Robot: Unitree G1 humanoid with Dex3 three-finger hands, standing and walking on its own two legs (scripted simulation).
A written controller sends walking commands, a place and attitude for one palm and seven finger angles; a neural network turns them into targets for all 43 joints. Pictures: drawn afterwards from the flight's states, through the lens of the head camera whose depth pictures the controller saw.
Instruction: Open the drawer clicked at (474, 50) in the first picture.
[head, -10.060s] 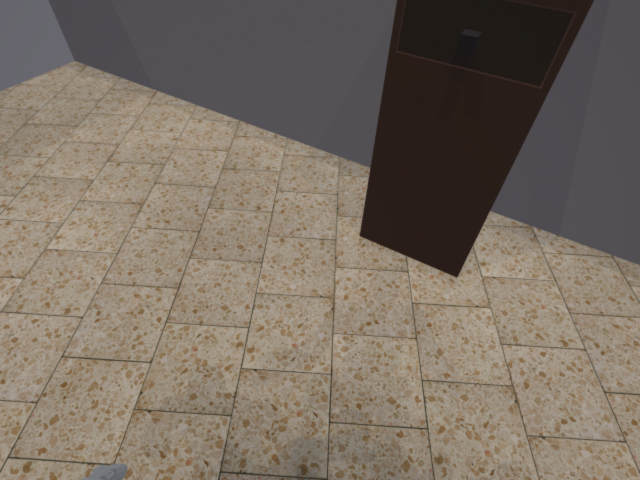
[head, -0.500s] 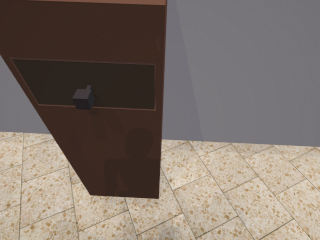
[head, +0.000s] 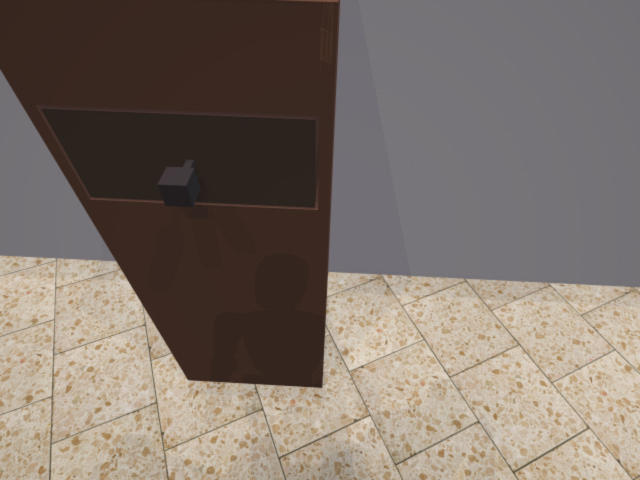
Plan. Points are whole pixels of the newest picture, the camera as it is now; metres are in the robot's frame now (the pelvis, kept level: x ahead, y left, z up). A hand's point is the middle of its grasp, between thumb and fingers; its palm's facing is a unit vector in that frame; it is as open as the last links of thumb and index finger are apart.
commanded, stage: come to a stop and stand still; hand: left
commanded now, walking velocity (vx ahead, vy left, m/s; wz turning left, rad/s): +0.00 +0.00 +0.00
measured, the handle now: (183, 178) +0.49 +0.24 +0.11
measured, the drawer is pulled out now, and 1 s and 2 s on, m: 0.00 0.00 0.00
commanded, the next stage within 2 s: look again from close up in 1.08 s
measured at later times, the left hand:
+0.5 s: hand out of the picture +0.07 +0.25 -0.16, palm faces +0.01 -0.95 -0.32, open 7.4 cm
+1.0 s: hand out of the picture -0.01 +0.26 -0.17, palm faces -0.01 -0.96 -0.26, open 7.4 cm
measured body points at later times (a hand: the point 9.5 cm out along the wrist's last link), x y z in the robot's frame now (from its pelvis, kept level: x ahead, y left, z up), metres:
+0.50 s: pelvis -0.01 +0.02 +0.00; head -0.02 +0.01 +0.45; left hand +0.07 +0.29 -0.13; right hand +0.08 -0.26 -0.14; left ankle +0.00 +0.11 -0.74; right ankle -0.03 -0.08 -0.74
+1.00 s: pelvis -0.04 +0.04 +0.00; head -0.04 +0.05 +0.45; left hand -0.01 +0.31 -0.15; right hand +0.02 -0.24 -0.13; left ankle +0.00 +0.11 -0.74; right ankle -0.03 -0.08 -0.74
